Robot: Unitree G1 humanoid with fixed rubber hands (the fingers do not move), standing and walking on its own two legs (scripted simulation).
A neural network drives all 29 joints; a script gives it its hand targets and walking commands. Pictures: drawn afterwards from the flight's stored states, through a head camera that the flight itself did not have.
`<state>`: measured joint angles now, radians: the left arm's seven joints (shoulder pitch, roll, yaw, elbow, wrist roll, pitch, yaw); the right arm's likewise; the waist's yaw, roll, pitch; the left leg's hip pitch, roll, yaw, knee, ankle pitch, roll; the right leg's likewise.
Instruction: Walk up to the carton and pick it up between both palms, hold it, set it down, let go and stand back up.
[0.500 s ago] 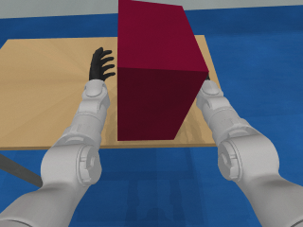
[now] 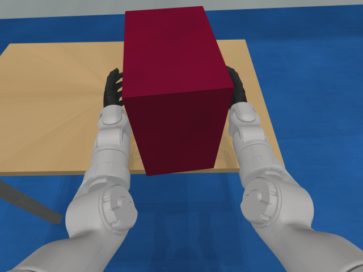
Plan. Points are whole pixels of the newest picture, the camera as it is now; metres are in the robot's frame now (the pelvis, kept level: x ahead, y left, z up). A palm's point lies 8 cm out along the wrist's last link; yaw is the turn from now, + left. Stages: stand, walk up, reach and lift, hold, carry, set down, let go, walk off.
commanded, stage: reach and lift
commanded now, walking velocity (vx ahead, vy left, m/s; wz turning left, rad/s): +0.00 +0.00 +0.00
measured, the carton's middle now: (173, 96) +0.49 +0.10 +0.08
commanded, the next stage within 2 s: none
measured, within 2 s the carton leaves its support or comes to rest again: leaves its support in 0.96 s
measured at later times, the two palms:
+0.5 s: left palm (114, 106) +0.40 +0.22 +0.11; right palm (236, 102) +0.46 -0.05 +0.11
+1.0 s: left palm (116, 105) +0.40 +0.21 +0.12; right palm (239, 104) +0.45 -0.06 +0.11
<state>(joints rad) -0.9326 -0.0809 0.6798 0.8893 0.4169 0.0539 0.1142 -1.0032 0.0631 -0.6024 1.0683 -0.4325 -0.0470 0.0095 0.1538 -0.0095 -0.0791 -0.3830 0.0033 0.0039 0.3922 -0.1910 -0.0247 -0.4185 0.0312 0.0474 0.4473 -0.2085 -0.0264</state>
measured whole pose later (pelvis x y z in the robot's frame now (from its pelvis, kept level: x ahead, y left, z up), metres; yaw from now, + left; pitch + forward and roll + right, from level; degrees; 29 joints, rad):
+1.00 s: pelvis +0.00 +0.00 +0.00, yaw +0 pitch +10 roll +1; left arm -0.91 -0.11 0.65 0.83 0.40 0.04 0.13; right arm -0.99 0.07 -0.64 1.10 -0.45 -0.15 -0.01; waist 0.14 -0.01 -0.08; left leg -0.38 0.00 0.00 0.39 -0.18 -0.02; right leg -0.42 0.03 0.05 0.44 -0.20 -0.02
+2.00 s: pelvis -0.03 +0.00 +0.00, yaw +0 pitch +7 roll +1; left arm -0.91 0.02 0.42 0.84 0.21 0.25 0.16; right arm -0.96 0.06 -0.43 1.06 -0.19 0.02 -0.09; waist 0.09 -0.02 -0.17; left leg -0.37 0.01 0.00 0.39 -0.14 -0.02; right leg -0.40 0.03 0.05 0.43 -0.16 -0.02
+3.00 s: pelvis -0.05 +0.00 +0.00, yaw +0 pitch +4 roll +1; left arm -1.00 0.12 0.31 0.75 0.15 0.57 0.13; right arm -1.06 -0.01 -0.15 0.95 0.14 0.36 -0.22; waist 0.01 -0.02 -0.20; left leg -0.32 0.01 0.00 0.39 -0.13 -0.02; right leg -0.35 0.03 0.05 0.42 -0.14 -0.02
